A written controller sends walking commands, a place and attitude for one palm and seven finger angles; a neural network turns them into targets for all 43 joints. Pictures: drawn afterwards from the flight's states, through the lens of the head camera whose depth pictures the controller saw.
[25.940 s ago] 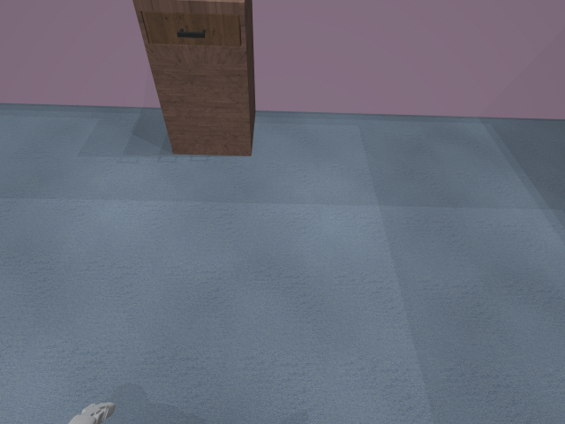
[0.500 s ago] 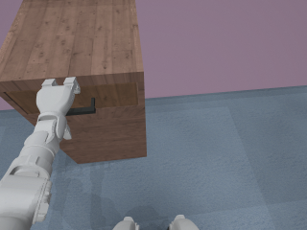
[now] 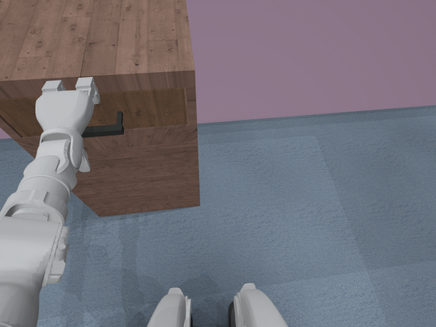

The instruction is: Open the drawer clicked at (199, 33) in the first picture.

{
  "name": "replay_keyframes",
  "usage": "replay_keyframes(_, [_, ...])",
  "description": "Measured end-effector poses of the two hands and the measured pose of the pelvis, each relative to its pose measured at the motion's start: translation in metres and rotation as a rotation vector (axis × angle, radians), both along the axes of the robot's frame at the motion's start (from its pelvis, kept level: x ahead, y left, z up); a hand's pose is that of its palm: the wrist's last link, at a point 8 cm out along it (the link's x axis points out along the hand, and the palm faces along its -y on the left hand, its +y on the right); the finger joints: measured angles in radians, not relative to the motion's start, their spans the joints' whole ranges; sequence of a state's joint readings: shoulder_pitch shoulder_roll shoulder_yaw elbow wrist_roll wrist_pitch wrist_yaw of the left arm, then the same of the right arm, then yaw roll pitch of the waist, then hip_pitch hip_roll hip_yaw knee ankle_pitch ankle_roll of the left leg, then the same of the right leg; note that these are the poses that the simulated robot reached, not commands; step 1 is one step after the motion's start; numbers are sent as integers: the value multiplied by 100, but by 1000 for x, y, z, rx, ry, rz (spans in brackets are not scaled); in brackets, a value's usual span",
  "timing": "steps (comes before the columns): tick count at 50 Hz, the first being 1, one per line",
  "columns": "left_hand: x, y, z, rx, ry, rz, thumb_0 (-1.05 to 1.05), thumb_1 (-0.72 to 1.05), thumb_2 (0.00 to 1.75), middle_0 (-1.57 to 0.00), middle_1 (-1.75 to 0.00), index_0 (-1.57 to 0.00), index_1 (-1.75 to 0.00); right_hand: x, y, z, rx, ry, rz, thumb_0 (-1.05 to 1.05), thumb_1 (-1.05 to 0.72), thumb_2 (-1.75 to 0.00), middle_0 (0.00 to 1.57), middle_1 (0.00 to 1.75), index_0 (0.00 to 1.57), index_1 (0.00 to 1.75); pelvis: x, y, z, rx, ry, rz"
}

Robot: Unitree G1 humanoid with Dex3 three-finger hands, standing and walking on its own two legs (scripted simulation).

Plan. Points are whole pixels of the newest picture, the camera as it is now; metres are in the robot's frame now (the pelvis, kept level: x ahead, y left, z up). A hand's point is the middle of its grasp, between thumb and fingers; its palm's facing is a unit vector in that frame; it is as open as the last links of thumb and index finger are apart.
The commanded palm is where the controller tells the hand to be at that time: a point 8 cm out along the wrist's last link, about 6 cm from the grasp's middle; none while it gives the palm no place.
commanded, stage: lower the fingers behind the handle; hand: left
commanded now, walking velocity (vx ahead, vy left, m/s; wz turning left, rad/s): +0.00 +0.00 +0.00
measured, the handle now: (98, 124) +0.54 +0.24 -0.03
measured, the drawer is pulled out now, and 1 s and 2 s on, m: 0.00 0.00 0.00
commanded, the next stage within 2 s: lift the fingers back up to retry in 0.76 s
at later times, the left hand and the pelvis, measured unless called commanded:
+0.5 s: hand (79, 130) +0.49 +0.26 +0.02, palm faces -0.01 +0.06 -1.00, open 13.9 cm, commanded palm +0.49 +0.25 +0.02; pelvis -0.04 +0.00 -0.03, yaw +0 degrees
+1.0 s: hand (80, 140) +0.49 +0.27 -0.02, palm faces -0.03 +0.01 -1.00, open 13.7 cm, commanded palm +0.49 +0.26 +0.04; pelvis +0.00 +0.01 -0.02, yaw +0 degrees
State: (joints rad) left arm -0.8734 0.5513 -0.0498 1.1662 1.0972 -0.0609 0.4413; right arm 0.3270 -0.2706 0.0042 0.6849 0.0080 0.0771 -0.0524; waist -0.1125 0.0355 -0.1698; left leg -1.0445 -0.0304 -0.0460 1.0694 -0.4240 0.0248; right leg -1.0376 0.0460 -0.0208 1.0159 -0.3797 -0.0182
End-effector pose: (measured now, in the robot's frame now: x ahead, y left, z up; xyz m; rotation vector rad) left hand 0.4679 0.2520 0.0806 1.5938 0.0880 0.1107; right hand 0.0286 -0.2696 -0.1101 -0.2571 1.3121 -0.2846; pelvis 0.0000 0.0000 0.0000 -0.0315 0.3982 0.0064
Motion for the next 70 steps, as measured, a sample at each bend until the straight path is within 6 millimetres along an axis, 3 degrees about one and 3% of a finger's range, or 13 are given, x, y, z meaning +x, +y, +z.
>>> replay_keyframes(12, [-1,-3,-2,17,-1,21,0,-49,30,-32,-120,-24,-138,-26,1,-15,-10,-24,-6,1,-91,-90,20,30,21,30,-22,-2,-18,1,16,-1])
replay_keyframes(24, [-1,-2,-4,25,6,16,0,-49,30,-31,-120,-22,-139,-40,-1,-27,-31,-58,-8,1,-91,-90,20,30,21,30,-38,-3,-34,1,28,-1])
replay_keyframes(29, [-3,1,-39,51,156,34,0,-49,30,-31,-121,-25,-132,-44,-1,-30,-42,-68,-26,1,-91,-90,20,30,21,30,-40,-1,-38,1,41,-8])
replay_keyframes(32, [-1,8,-38,39,110,8,0,-49,30,-32,-130,-28,-128,-48,-1,-34,-47,-51,-17,1,-91,-90,20,30,21,30,-39,-1,-43,-2,60,-10])
replay_keyframes(37, [0,15,-42,4,65,-36,0,-49,30,-33,-129,-30,-125,-51,3,-43,-37,10,-12,1,-91,-90,20,30,21,30,-33,1,-48,-10,76,-8])
replay_keyframes(45, [1,17,-46,-14,10,-31,0,-49,30,-33,-128,-33,-128,-29,15,-39,7,47,13,1,-91,-90,20,30,21,30,-16,5,-38,-19,88,0])
replay_keyframes(53, [1,14,-40,-23,71,2,0,-49,30,-32,-122,-33,-125,3,19,-12,14,9,6,1,-91,-90,20,30,21,30,3,8,-11,-22,46,3])
replay_keyframes(60, [3,17,-33,-50,129,-20,0,-49,30,-33,-120,-39,-122,17,14,12,-14,4,-9,1,-91,-90,20,30,21,30,22,10,9,-23,13,0])
replay_keyframes(70, [3,20,-23,-77,88,-54,0,-49,30,-42,-122,-39,-122,35,13,23,-10,49,-21,1,-91,-90,20,30,21,30,49,14,23,-23,-9,-2])
